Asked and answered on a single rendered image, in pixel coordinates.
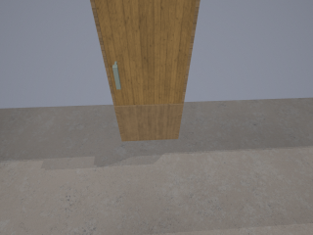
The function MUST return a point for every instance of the cupboard door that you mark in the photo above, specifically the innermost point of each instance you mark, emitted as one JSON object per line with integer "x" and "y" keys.
{"x": 149, "y": 40}

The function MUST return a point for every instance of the handle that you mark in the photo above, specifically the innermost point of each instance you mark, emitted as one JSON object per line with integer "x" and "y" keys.
{"x": 116, "y": 76}

